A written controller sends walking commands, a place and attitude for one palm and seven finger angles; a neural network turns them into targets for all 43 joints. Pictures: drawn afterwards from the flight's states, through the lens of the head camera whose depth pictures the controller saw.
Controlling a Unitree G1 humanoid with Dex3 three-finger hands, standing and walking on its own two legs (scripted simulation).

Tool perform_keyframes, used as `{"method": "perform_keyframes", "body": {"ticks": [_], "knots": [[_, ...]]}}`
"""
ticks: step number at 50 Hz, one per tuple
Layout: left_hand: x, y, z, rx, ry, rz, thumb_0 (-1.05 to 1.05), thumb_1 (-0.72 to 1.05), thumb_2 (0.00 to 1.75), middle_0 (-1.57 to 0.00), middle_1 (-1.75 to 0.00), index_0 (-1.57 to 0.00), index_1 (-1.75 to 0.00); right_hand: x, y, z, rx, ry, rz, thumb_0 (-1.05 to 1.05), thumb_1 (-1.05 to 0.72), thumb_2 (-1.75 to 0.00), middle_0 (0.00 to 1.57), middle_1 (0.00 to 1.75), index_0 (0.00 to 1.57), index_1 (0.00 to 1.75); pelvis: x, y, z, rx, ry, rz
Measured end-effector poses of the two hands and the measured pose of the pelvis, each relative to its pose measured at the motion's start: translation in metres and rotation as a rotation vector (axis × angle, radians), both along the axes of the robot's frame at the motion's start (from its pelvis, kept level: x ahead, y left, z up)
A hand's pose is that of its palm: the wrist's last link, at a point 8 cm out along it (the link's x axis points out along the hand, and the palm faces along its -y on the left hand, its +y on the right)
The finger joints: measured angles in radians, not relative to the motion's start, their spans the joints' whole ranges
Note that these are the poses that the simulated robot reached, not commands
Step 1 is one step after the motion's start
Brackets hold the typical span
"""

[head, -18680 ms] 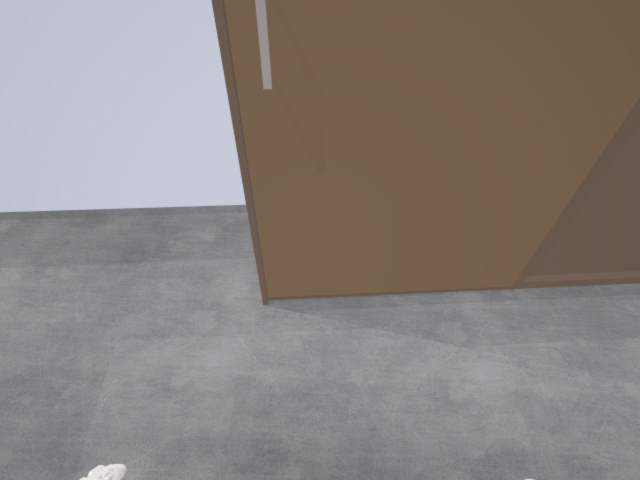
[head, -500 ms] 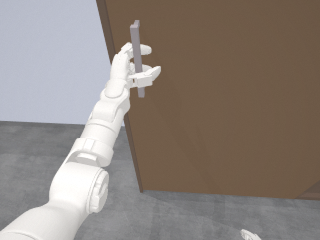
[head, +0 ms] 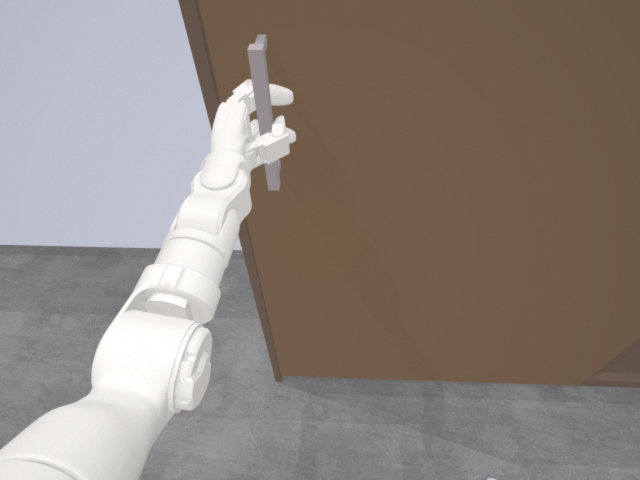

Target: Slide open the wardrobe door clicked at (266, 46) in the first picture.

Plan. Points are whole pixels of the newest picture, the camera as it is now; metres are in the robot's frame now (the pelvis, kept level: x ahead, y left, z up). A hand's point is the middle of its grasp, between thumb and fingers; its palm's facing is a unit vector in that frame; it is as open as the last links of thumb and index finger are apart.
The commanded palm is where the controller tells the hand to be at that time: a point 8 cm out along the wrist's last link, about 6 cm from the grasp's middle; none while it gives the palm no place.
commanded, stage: grip the handle and tug to test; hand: left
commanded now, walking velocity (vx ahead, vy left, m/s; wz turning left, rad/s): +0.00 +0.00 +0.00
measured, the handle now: (268, 120) +0.52 +0.08 +0.20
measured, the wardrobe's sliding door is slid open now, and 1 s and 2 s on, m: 0.00 0.00 0.00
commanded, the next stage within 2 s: tug the door sideways, standing still in 0.38 s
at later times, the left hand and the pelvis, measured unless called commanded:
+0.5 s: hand (282, 145) +0.45 +0.06 +0.20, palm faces -0.04 -1.00 +0.01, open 5.8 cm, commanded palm +0.42 +0.11 +0.20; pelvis +0.04 +0.00 +0.00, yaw -2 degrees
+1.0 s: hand (285, 139) +0.47 +0.05 +0.20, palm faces +0.02 -1.00 -0.05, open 5.4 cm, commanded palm +0.44 +0.05 +0.20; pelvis +0.03 -0.01 +0.00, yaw +3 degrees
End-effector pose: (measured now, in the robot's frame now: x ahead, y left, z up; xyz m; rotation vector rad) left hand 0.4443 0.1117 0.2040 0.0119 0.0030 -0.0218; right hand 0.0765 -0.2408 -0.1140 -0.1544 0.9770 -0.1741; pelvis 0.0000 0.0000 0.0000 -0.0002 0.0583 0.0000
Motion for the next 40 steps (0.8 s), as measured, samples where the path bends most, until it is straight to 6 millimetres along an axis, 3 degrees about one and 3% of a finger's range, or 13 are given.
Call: {"method": "perform_keyframes", "body": {"ticks": [6, 11, 24, 31, 35, 40], "knots": [[-0.001, 0.0, -0.001, -0.011, -0.012, -0.005, 0.01, 0.8, 0.82, -0.39, -1.4, -0.37, -1.4, -0.001, 0.001, 0.0, 0.008, -0.006, -0.015, 0.01, -0.9, -0.9, 0.2, 0.3, 0.2, 0.3, 0.003, 0.001, 0.001, 0.001, -0.001, -0.013], [-0.003, 0.0, -0.002, -0.023, -0.029, -0.009, 0.01, 0.8, 0.82, -0.35, -1.4, -0.35, -1.4, 0.01, 0.001, 0.003, 0.018, -0.033, -0.023, 0.01, -0.9, -0.9, 0.2, 0.3, 0.2, 0.3, 0.01, 0.002, 0.002, 0.001, -0.004, -0.026], [-0.009, 0.0, -0.002, -0.02, -0.035, -0.017, 0.02, 0.82, 0.82, -0.26, -1.38, -0.26, -1.32, 0.084, 0.003, 0.02, 0.044, -0.144, 0.008, 0.01, -0.9, -0.9, 0.2, 0.3, 0.2, 0.3, 0.038, -0.002, 0.004, 0.005, -0.009, -0.04], [-0.005, 0.0, 0.0, -0.01, -0.004, -0.016, 0.02, 0.8, 0.84, -0.31, -1.37, -0.3, -1.35, 0.126, 0.003, 0.024, 0.022, -0.159, 0.07, 0.01, -0.9, -0.9, 0.2, 0.3, 0.2, 0.3, 0.05, -0.007, 0.003, 0.004, -0.01, -0.012], [0.0, -0.002, 0.002, 0.003, 0.024, 0.007, 0.02, 0.8, 0.85, -0.36, -1.38, -0.36, -1.37, 0.137, 0.004, 0.023, 0.01, -0.148, 0.101, 0.01, -0.9, -0.9, 0.2, 0.3, 0.2, 0.3, 0.049, -0.01, 0.002, 0.005, -0.006, 0.013], [0.001, -0.003, 0.002, 0.013, 0.028, 0.033, 0.02, 0.79, 0.86, -0.4, -1.4, -0.39, -1.39, 0.133, 0.007, 0.018, 0.018, -0.133, 0.129, 0.01, -0.9, -0.9, 0.2, 0.29, 0.2, 0.3, 0.044, -0.013, 0.001, 0.01, -0.004, 0.033]]}}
